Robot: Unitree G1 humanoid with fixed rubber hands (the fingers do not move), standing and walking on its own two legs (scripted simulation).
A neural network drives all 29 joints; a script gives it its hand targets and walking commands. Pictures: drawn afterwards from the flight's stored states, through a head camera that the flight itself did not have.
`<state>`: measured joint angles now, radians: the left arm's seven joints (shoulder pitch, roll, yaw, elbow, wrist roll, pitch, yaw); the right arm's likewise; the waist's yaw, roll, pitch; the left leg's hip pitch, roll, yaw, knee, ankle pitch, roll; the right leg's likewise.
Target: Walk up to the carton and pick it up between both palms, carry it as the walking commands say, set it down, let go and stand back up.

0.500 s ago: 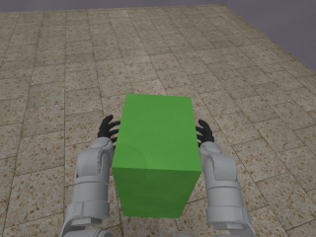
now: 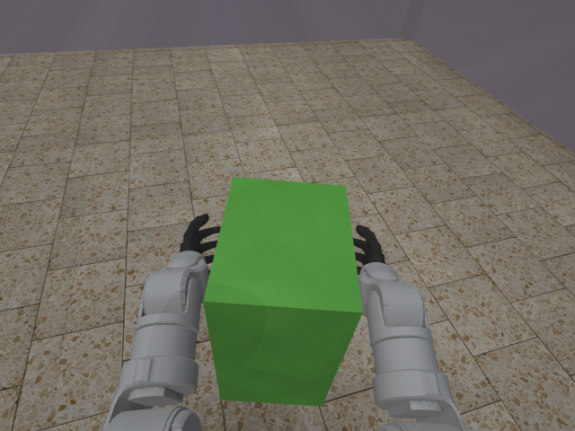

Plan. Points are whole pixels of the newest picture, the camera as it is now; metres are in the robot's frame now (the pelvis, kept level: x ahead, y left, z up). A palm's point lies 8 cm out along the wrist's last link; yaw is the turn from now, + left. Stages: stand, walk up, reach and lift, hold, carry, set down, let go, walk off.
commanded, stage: carry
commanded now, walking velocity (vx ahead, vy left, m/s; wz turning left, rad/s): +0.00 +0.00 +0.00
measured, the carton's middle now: (280, 298) +0.32 +0.02 +0.01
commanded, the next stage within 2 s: none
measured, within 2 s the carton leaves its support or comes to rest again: neither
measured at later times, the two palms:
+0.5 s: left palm (201, 240) +0.38 +0.14 +0.06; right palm (367, 248) +0.38 -0.11 +0.07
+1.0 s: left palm (190, 217) +0.43 +0.17 +0.06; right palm (346, 220) +0.44 -0.09 +0.06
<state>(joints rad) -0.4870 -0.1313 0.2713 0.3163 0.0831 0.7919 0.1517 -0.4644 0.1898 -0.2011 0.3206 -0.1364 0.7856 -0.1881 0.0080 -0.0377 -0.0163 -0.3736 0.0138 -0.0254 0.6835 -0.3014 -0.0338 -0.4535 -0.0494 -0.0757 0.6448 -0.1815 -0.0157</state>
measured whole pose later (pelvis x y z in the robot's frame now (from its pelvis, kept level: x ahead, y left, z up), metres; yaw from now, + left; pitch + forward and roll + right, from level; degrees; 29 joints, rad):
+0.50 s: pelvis +0.06 +0.00 +0.00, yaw +1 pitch +1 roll +0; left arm -0.44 -0.17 0.30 0.24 0.08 0.89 0.17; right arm -0.41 0.20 -0.19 0.25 -0.11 0.88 -0.20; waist 0.00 -0.05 -0.08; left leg -0.32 0.01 -0.03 0.70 -0.40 -0.03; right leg -0.42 -0.05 -0.09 0.72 -0.32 -0.01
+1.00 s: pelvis +0.10 +0.02 +0.00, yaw +1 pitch +4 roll -1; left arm -0.40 -0.19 0.25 -0.04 0.02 0.86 0.18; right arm -0.40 0.20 -0.14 -0.01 -0.06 0.87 -0.21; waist 0.00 -0.02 0.08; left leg -0.30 0.02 0.03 0.68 -0.43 0.01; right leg -0.37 -0.06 -0.08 0.65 -0.33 0.03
